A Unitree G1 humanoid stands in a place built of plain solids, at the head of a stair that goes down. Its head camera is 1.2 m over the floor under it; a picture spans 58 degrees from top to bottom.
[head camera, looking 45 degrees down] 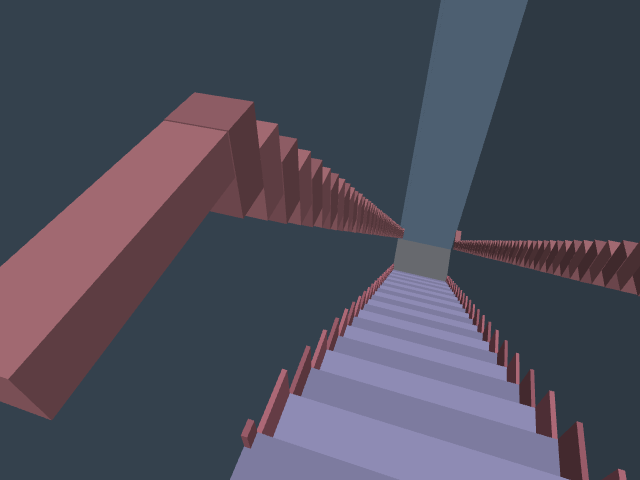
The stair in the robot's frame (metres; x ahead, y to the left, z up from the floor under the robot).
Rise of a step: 0.21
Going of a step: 0.22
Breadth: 0.99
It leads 18 degrees to the right of straight ahead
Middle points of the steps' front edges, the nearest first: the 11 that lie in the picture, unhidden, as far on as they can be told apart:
0.53 -0.35 -0.21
0.74 -0.42 -0.42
0.96 -0.48 -0.63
1.17 -0.55 -0.85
1.38 -0.62 -1.06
1.59 -0.68 -1.27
1.80 -0.75 -1.48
2.01 -0.82 -1.69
2.22 -0.89 -1.91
2.44 -0.95 -2.12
2.65 -1.02 -2.33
